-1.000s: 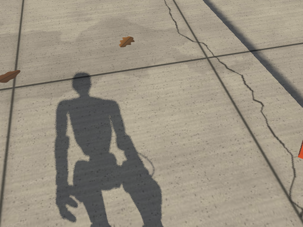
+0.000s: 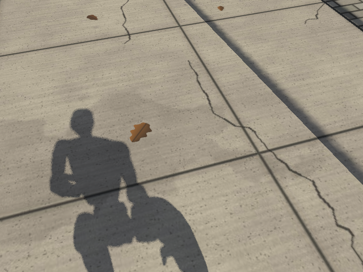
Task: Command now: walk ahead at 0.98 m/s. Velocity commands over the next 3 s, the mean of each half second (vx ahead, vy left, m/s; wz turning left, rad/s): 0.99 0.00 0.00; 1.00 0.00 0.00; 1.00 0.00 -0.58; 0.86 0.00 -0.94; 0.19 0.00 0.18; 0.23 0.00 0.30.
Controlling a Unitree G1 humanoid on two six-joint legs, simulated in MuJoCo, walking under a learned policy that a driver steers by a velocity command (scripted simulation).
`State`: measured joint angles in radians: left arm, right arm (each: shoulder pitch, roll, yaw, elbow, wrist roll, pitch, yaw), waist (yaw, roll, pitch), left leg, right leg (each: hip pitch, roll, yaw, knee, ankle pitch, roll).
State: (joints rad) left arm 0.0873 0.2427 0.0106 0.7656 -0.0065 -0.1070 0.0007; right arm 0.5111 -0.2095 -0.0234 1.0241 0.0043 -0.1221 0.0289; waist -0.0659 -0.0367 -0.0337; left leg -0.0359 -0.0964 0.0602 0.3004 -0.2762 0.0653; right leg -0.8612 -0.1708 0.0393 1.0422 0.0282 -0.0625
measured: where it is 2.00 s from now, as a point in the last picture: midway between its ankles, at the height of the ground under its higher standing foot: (200, 66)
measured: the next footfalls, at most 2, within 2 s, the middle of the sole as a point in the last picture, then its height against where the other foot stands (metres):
right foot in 0.20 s outside the picture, level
left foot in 0.72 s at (156, 191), level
